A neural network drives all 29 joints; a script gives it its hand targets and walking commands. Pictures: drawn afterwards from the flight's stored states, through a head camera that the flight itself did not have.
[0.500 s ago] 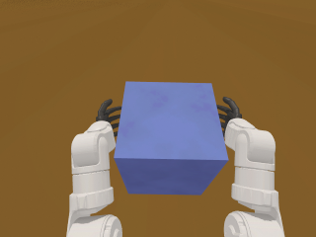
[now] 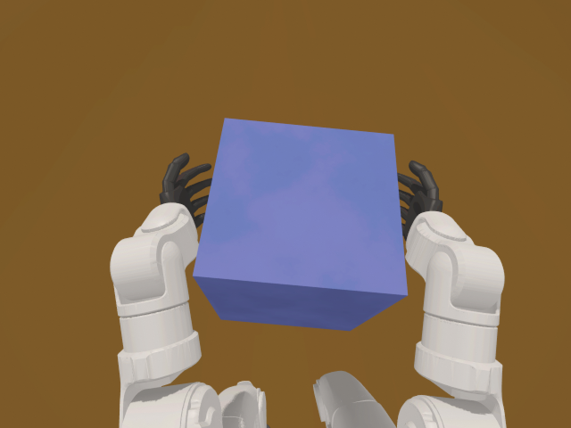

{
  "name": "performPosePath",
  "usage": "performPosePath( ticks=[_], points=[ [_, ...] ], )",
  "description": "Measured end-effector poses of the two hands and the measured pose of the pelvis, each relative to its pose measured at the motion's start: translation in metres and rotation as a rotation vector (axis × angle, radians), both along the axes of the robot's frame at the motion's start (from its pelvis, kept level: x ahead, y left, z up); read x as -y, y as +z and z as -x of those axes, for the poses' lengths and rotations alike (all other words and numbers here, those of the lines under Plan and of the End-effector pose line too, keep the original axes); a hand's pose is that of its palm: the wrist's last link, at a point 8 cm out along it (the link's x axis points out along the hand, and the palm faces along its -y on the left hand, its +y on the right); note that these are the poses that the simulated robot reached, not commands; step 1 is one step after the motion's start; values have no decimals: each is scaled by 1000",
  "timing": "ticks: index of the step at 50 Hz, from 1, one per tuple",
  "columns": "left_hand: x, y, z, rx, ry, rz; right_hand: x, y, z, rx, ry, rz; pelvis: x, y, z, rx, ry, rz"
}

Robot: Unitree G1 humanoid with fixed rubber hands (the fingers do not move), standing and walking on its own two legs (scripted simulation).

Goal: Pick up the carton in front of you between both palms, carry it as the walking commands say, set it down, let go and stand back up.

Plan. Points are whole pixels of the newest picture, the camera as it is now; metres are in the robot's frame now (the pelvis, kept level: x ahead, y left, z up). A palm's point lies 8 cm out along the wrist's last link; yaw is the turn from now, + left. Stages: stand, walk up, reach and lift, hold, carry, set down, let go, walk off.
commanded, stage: carry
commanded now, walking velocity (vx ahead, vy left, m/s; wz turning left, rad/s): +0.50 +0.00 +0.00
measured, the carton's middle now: (295, 239) +0.35 -0.02 +0.02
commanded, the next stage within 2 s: none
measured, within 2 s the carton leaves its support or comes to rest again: neither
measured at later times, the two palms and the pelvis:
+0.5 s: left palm out of the picture +0.69 +0.30 +0.24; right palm out of the picture +0.74 -0.01 +0.25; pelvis +0.37 +0.08 +0.06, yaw +3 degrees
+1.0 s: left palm out of the picture +0.99 +0.32 +0.16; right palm out of the picture +0.99 +0.02 +0.16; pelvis +0.73 +0.17 +0.07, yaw +0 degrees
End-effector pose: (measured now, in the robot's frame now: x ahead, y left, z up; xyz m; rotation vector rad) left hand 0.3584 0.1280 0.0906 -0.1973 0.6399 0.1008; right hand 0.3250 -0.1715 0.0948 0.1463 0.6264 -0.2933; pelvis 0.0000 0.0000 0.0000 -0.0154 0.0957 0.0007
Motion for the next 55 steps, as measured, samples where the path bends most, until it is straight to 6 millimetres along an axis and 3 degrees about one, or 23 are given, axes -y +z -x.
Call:
performPosePath(
  ticks=[4, 10, 14, 17, 20, 23, 28, 32, 35, 39, 46, 53, 55],
  points=[
    [-14, 42, -54, 50, 2, -24, -13, 45, -58, 50, -4, -9, -21, 36, -55, -6, -2, 24],
    [-46, 105, -147, 144, 30, -45, -44, 116, -166, 138, 59, 36, -39, 70, -151, -6, 16, 31],
    [-80, 143, -201, 212, 93, -66, -79, 150, -247, 208, 163, 47, -47, 69, -228, 53, 51, -4],
    [-118, 155, -232, 226, 173, -125, -117, 161, -307, 232, 249, 62, -54, 56, -273, 66, 43, 9],
    [-146, 153, -262, 153, 207, -132, -145, 159, -351, 159, 260, 63, -61, 57, -311, 69, 39, 18],
    [-162, 152, -302, 93, 208, -117, -160, 154, -390, 96, 244, 36, -72, 61, -348, 61, 49, 16],
    [-173, 147, -391, 37, 166, -92, -171, 142, -459, 38, 203, -5, -104, 67, -415, 30, 65, 9],
    [-182, 124, -463, 12, 113, -76, -182, 119, -510, 5, 156, -28, -139, 60, -479, 11, 44, -9],
    [-187, 96, -501, -48, 72, -56, -186, 90, -533, -64, 104, -26, -158, 66, -518, -5, 16, -9],
    [-186, 64, -530, -119, 61, -2, -186, 61, -548, -133, 33, -43, -173, 82, -568, -24, -1, 24],
    [-190, 59, -590, -50, -20, -98, -191, 64, -614, -83, 98, 47, -176, 86, -664, -24, 0, 31],
    [-189, 71, -664, 62, 51, -136, -190, 64, -707, 36, 171, 32, -160, 58, -786, 28, 26, 14],
    [-189, 73, -685, 45, 61, -148, -190, 64, -732, 20, 184, 21, -158, 59, -813, 33, 35, 18]
  ],
)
